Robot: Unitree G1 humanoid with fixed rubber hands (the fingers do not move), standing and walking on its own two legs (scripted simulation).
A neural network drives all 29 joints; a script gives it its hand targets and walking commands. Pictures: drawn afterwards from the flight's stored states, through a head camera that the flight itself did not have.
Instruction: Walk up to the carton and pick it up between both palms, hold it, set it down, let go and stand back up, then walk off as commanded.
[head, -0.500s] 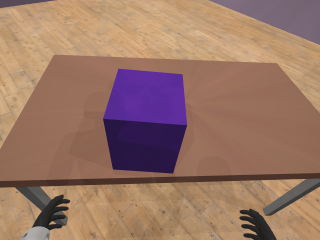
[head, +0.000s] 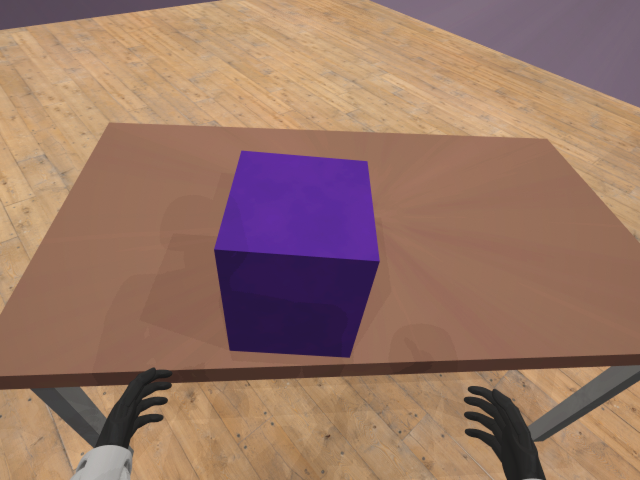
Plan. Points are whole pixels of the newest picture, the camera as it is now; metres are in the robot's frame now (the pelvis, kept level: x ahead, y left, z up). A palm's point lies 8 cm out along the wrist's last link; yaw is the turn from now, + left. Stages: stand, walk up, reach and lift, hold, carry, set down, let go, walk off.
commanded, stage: reach and lift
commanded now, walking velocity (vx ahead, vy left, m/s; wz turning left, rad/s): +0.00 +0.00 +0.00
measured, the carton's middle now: (297, 257) +0.45 +0.07 -0.01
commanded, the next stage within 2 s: none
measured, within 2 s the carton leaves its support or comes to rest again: neither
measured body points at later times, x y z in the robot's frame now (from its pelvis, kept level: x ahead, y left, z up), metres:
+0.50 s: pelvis +0.01 +0.00 +0.00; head +0.01 +0.03 +0.45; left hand +0.22 +0.24 -0.03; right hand +0.22 -0.21 -0.01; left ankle +0.02 +0.10 -0.73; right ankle +0.02 -0.11 -0.73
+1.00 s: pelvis +0.02 +0.00 +0.00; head +0.02 +0.03 +0.45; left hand +0.31 +0.23 +0.02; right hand +0.32 -0.18 +0.04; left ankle +0.02 +0.10 -0.73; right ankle +0.02 -0.11 -0.73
